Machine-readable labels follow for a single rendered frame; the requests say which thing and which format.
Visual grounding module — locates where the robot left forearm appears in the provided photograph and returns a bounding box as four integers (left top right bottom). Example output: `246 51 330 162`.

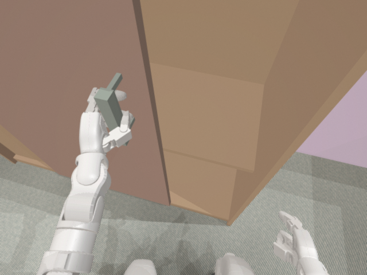
36 152 111 275

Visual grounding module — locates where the wardrobe door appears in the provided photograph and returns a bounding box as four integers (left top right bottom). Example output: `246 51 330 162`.
0 0 171 206
0 125 44 162

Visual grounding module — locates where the left robot thigh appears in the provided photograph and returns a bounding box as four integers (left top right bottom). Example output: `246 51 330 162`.
124 259 157 275

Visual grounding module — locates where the right robot thigh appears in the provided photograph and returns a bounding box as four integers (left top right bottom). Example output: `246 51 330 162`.
215 255 256 275

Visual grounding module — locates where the right robot hand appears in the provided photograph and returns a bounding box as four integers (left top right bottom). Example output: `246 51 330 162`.
274 211 319 267

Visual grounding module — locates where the robot thigh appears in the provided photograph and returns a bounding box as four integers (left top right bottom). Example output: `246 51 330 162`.
124 259 157 275
215 255 256 275

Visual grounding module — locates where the handle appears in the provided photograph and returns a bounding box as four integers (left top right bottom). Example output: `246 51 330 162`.
94 73 135 146

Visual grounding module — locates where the left robot hand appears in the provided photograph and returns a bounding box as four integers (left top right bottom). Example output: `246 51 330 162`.
79 87 133 156

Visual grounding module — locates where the robot right forearm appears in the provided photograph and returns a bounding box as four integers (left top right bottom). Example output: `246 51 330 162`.
296 257 329 275

